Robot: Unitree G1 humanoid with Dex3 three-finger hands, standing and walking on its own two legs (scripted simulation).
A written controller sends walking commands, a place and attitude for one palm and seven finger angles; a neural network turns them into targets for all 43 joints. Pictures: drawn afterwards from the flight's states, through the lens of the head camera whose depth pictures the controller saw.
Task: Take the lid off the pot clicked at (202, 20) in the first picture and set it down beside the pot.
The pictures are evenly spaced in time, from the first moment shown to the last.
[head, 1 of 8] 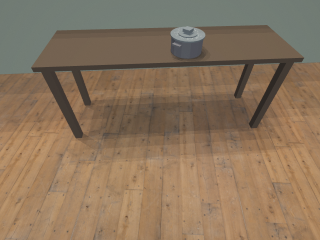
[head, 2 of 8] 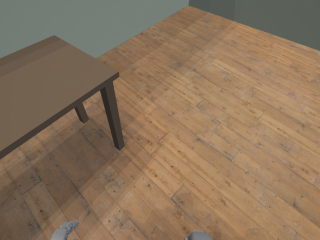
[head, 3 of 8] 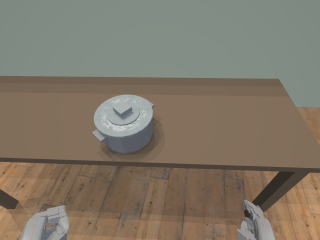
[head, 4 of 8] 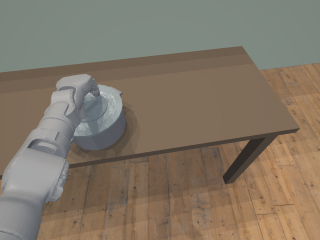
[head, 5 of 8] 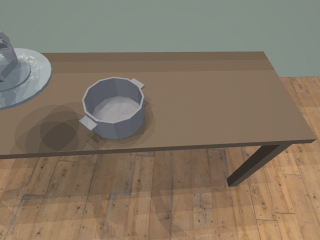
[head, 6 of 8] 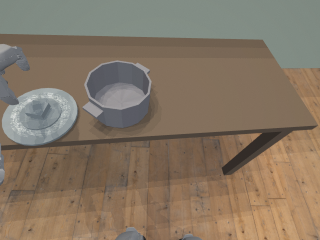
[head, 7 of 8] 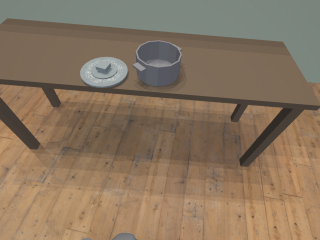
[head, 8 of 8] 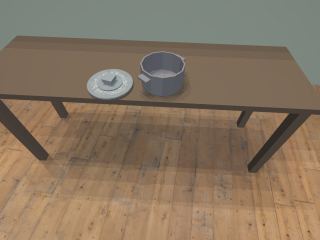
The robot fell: no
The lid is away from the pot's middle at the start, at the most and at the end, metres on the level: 0.00 0.25 0.23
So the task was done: yes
